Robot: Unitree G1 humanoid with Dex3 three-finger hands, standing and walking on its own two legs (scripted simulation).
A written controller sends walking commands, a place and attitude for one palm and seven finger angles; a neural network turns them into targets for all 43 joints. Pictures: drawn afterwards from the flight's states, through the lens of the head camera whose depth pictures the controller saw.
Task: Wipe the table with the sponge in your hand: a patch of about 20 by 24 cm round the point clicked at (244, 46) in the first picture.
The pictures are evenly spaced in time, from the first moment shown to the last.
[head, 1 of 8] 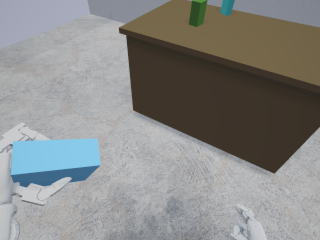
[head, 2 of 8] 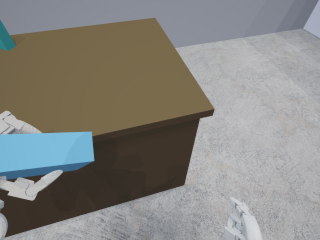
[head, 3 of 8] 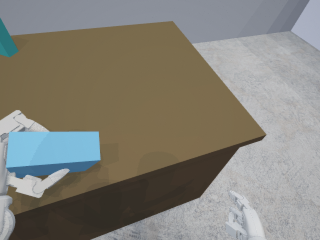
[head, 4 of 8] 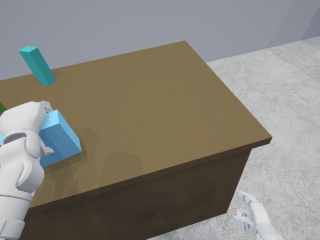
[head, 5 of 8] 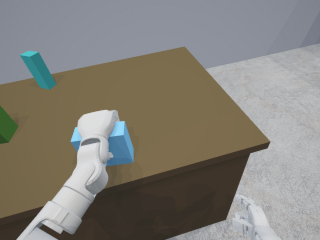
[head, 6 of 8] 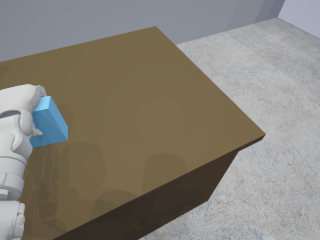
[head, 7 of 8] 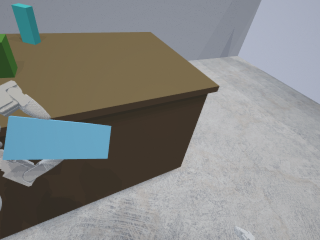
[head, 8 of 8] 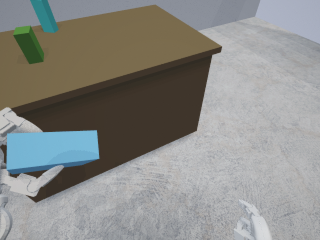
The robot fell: no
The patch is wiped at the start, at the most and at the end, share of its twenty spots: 0.00 1.00 1.00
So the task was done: yes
